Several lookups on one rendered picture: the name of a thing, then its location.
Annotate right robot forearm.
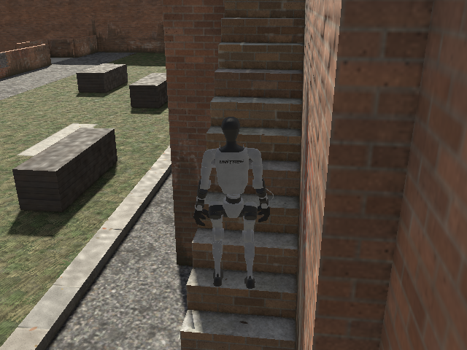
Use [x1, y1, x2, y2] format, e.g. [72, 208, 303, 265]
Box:
[256, 178, 269, 209]

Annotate robot right upper arm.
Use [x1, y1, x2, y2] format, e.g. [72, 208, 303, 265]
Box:
[247, 148, 263, 189]

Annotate left robot forearm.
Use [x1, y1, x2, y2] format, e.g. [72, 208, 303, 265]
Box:
[195, 179, 208, 211]

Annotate robot right hand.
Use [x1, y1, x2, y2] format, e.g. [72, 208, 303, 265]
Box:
[258, 206, 270, 222]

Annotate robot torso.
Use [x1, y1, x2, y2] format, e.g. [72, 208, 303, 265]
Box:
[215, 145, 249, 218]

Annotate left robot foot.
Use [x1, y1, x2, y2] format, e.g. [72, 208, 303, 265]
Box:
[213, 269, 223, 287]

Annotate robot left hand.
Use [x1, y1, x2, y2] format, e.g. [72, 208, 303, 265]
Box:
[193, 209, 209, 226]

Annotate robot left upper arm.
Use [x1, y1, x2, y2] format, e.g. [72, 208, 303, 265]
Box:
[200, 149, 217, 190]

